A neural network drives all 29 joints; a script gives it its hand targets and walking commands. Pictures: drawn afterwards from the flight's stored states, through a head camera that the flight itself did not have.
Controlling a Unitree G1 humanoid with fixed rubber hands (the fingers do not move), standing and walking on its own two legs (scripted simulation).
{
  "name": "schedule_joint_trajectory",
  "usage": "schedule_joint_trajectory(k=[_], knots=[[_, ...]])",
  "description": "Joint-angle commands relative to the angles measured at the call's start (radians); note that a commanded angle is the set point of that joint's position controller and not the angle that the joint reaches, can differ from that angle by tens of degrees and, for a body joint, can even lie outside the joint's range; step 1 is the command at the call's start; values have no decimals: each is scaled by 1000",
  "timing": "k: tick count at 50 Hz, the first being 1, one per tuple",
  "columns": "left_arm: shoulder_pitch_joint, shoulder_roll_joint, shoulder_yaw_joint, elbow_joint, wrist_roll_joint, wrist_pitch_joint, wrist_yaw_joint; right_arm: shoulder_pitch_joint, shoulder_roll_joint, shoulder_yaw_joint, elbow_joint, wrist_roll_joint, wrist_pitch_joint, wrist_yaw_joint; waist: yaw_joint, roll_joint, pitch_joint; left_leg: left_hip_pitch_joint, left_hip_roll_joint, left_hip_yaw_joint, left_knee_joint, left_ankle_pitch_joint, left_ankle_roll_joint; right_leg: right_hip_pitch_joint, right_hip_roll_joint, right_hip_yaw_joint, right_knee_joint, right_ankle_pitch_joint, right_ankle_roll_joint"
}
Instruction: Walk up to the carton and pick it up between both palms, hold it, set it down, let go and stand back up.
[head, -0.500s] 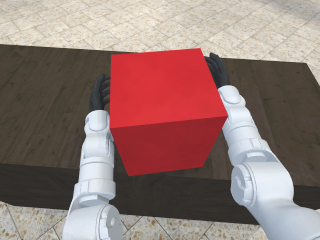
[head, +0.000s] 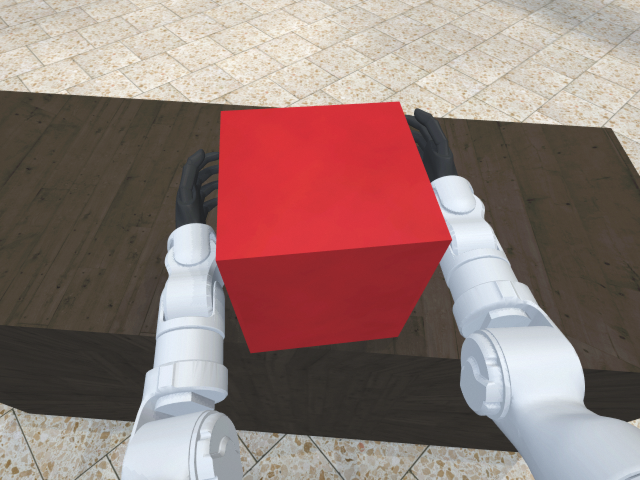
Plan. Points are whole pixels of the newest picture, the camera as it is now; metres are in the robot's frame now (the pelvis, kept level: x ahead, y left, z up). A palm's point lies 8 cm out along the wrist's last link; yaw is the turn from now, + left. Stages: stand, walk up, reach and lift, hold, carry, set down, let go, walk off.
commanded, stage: reach and lift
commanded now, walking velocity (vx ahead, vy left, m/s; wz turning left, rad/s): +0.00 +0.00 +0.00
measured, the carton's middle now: (319, 236) +0.38 +0.04 +0.07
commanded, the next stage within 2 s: none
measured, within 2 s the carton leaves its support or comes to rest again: leaves its support in 0.12 s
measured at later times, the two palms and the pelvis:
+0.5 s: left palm (174, 218) +0.34 +0.20 +0.13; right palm (436, 171) +0.42 -0.09 +0.16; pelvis -0.01 +0.01 +0.00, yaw +0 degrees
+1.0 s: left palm (168, 193) +0.35 +0.20 +0.16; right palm (450, 159) +0.41 -0.09 +0.19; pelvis -0.02 +0.02 +0.00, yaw +1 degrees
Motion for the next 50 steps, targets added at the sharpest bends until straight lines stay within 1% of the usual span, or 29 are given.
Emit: schedule_joint_trajectory(k=[1,2,4,5,10,11,12,13,14,16,20,21,22,23,26,29,30,31,32,34,35,37,39,40,42,45,47,49,50], knots=[[-647,-503,-498,-123,-81,-24,-66,-465,665,345,-240,57,-114,44,-9,-54,-780,63,-116,116,-44,497,15,509,-29,-65,58,631,69],[-653,-503,-507,-116,-88,-19,-67,-473,664,345,-250,58,-108,40,-17,-66,-780,78,-115,110,-42,493,17,499,-26,-69,48,602,69],[-680,-506,-535,-157,-102,-11,-60,-490,657,347,-263,70,-100,37,-27,-36,-801,116,-112,98,-29,527,3,458,-18,-80,40,562,63],[-670,-504,-554,-163,-115,-3,-62,-480,664,359,-279,79,-94,31,-39,-40,-797,136,-114,95,-21,535,2,448,-17,-78,30,557,62],[-741,-511,-595,-168,-150,40,-52,-538,655,348,-278,96,-43,31,-55,-22,-801,196,-105,67,-25,486,-7,334,-1,-92,-17,359,53],[-760,-520,-611,-173,-157,52,-49,-541,649,339,-275,97,-33,32,-62,-3,-791,204,-104,62,-25,474,-12,302,0,-94,-28,324,45],[-781,-518,-613,-188,-165,63,-45,-563,651,342,-274,103,-22,36,-58,0,-798,212,-104,60,-24,464,-11,288,2,-95,-32,291,44],[-776,-509,-619,-172,-175,75,-48,-565,662,343,-287,107,-8,34,-64,-15,-790,216,-107,56,-26,440,-8,280,0,-94,-43,267,46],[-810,-506,-628,-207,-187,76,-44,-592,669,346,-301,109,-4,37,-63,-10,-826,222,-104,55,-25,440,-8,270,2,-95,-39,261,47],[-828,-497,-647,-224,-201,93,-39,-588,674,341,-293,114,16,37,-76,5,-825,227,-107,51,-25,432,-14,264,2,-93,-39,254,46],[-881,-485,-649,-219,-224,117,-47,-637,704,351,-315,135,51,29,-81,-12,-791,191,-115,50,-36,388,-4,291,-5,-82,-35,261,60],[-896,-471,-638,-207,-231,127,-51,-637,714,354,-301,140,66,24,-83,-24,-754,182,-117,50,-42,368,0,295,-8,-80,-38,252,66],[-905,-465,-639,-204,-234,134,-56,-639,722,353,-307,141,76,21,-89,-20,-747,175,-119,52,-47,351,2,300,-12,-77,-40,244,69],[-916,-469,-634,-193,-234,141,-59,-653,721,351,-296,146,84,20,-85,-23,-718,166,-119,51,-52,333,4,304,-13,-76,-37,239,69],[-955,-454,-622,-184,-240,164,-78,-645,734,340,-268,146,122,9,-101,-32,-649,156,-124,52,-69,285,11,317,-20,-72,-44,217,75],[-982,-449,-625,-217,-254,182,-89,-675,750,353,-289,171,145,1,-108,-21,-656,145,-130,51,-71,285,11,357,-23,-67,-38,239,81],[-979,-443,-628,-197,-262,191,-96,-670,754,350,-299,174,159,-7,-118,-32,-658,145,-133,50,-76,265,12,364,-25,-64,-44,238,83],[-991,-438,-626,-205,-266,193,-99,-702,756,355,-328,181,161,-10,-117,-31,-676,133,-135,50,-76,262,12,377,-24,-66,-38,248,84],[-1016,-444,-640,-254,-280,190,-96,-736,768,379,-369,196,159,-10,-108,-28,-727,144,-136,49,-67,294,11,390,-20,-68,-29,274,84],[-1003,-448,-665,-273,-303,196,-95,-748,776,407,-424,219,170,-19,-115,-19,-786,162,-139,41,-50,328,7,399,-14,-66,-23,307,85],[-993,-453,-679,-286,-309,202,-93,-744,771,412,-435,230,179,-23,-123,1,-791,178,-139,35,-42,349,-2,393,-10,-68,-20,317,82],[-1011,-433,-671,-292,-314,212,-95,-713,777,424,-424,243,207,-34,-129,-4,-774,186,-143,34,-38,344,-1,404,-11,-62,-25,314,83],[-1022,-437,-684,-329,-321,226,-93,-706,768,435,-424,254,228,-39,-137,12,-776,205,-141,28,-33,362,-9,380,-5,-65,-22,307,81],[-1006,-431,-676,-303,-318,240,-98,-689,748,425,-404,253,242,-42,-146,5,-728,201,-140,27,-41,339,-9,375,-4,-65,-28,293,81],[-1033,-419,-675,-335,-325,253,-104,-678,743,414,-402,252,260,-50,-166,12,-712,213,-139,23,-43,332,-15,374,-6,-67,-26,289,82],[-1017,-422,-689,-337,-338,276,-112,-699,730,425,-456,265,276,-60,-178,8,-730,221,-141,20,-39,336,-17,384,-1,-69,-24,305,83],[-1029,-433,-711,-352,-350,290,-113,-718,730,434,-493,285,284,-67,-194,22,-757,232,-143,18,-30,344,-22,386,1,-69,-21,316,83],[-1051,-422,-710,-388,-356,294,-113,-723,748,457,-517,302,298,-73,-189,23,-772,230,-147,14,-23,357,-17,397,1,-64,-13,345,84],[-1049,-418,-704,-398,-357,298,-112,-707,758,474,-518,315,309,-75,-179,23,-784,237,-147,18,-21,367,-17,405,2,-61,-10,357,87]])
